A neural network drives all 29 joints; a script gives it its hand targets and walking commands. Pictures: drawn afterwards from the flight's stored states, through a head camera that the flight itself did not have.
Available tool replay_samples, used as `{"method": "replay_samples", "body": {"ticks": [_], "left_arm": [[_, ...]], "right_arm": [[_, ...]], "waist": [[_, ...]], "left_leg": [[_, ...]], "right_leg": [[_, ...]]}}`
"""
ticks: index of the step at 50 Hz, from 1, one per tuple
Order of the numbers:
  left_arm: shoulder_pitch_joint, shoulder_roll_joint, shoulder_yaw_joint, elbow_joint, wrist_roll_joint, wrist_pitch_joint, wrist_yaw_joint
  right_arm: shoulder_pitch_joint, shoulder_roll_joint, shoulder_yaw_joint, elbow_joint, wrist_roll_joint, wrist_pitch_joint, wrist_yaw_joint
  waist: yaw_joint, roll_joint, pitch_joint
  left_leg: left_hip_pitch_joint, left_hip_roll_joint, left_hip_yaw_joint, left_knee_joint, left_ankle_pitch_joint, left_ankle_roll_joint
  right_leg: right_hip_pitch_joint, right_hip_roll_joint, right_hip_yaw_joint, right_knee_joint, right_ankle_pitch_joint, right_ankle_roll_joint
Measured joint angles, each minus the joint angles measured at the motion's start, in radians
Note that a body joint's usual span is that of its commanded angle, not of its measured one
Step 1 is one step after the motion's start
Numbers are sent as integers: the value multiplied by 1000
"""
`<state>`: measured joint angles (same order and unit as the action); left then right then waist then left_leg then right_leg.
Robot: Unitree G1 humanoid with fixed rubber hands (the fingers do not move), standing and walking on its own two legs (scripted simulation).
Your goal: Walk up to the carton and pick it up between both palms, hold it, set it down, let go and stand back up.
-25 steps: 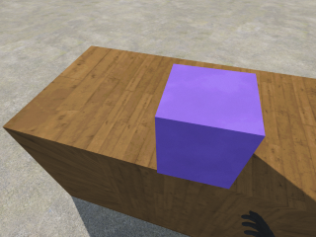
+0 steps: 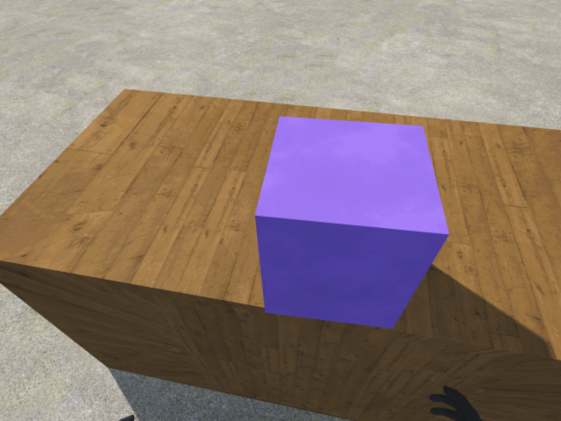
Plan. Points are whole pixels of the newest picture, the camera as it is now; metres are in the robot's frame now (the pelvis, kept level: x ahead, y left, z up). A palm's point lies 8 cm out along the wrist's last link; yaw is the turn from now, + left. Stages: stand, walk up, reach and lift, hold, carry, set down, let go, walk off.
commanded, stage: reach and lift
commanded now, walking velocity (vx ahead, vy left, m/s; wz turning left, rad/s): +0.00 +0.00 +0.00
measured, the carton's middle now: (338, 226) +0.39 -0.06 +0.06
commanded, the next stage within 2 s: none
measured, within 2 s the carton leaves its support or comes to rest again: neither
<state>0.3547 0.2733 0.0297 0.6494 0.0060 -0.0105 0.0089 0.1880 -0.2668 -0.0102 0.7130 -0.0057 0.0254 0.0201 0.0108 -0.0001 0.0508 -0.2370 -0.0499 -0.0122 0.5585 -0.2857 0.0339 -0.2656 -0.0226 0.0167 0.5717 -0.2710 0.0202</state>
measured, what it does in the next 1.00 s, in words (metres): stands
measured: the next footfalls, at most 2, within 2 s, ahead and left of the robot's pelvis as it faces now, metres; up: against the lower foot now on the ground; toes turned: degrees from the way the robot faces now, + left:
none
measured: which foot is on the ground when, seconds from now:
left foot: down 0.00-1.00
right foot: down 0.00-1.00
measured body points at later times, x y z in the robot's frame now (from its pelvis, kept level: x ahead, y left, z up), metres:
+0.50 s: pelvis +0.02 -0.05 +0.01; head +0.02 -0.02 +0.46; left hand +0.20 +0.22 -0.07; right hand +0.18 -0.28 -0.06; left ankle +0.01 +0.10 -0.73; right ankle +0.02 -0.13 -0.73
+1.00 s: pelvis +0.02 -0.02 +0.02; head +0.00 -0.01 +0.47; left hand +0.21 +0.20 -0.01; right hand +0.19 -0.25 +0.00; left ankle +0.01 +0.10 -0.73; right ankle +0.02 -0.13 -0.73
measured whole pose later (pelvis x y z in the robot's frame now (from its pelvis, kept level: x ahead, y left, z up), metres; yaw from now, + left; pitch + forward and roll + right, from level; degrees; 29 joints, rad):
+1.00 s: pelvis +0.02 -0.02 +0.02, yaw -2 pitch -5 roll +0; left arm 0.35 0.21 -0.02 0.22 -0.11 -0.01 0.03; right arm 0.38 -0.16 -0.05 0.32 0.11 -0.19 0.02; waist 0.03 -0.02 0.03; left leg -0.02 0.02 0.04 0.32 -0.22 -0.01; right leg -0.04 0.03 0.01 0.31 -0.18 -0.02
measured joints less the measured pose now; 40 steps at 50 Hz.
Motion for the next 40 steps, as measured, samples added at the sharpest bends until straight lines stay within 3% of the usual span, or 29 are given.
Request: {"method": "replay_samples", "body": {"ticks": [4, 8, 15, 24, 32, 40], "left_arm": [[-112, -2, 13, 39, 21, 111, 30], [-227, -12, 35, -35, 13, 184, 36], [-238, -26, 35, -130, -24, 224, 10], [-179, -27, 77, -202, 2, 197, -2], [-88, -10, 54, -282, -43, 100, -28], [-49, -19, 6, -337, -92, 30, -20]], "right_arm": [[-83, 17, -73, 169, -73, -145, 32], [-150, 31, -100, 243, -87, -245, 39], [-75, 65, -44, 93, -36, -259, 17], [40, 90, -11, -77, 18, -201, -25], [115, 125, -4, -161, 56, -240, -57], [155, 115, -14, -234, 74, -249, -38]], "waist": [[23, 16, 15], [25, 25, 70], [-5, -27, 60], [32, -80, 47], [26, -51, 33], [24, -15, 4]], "left_leg": [[-37, 28, 25, 65, -33, -8], [-24, 50, 29, 90, -42, -23], [106, 69, 31, -73, 15, -47], [198, 85, 23, -186, 49, -74], [211, 85, 19, -212, 53, -69], [213, 78, 36, -221, 56, -53]], "right_leg": [[-28, 13, -11, 48, -25, -13], [-11, 28, -17, 63, -28, -21], [103, 48, -19, -71, 16, -50], [185, 65, -30, -156, 31, -71], [210, 64, -34, -204, 45, -65], [219, 57, -18, -238, 67, -51]]}}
